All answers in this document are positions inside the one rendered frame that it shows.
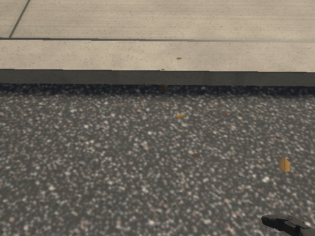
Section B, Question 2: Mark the right robot hand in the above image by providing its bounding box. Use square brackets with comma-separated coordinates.
[261, 214, 315, 236]

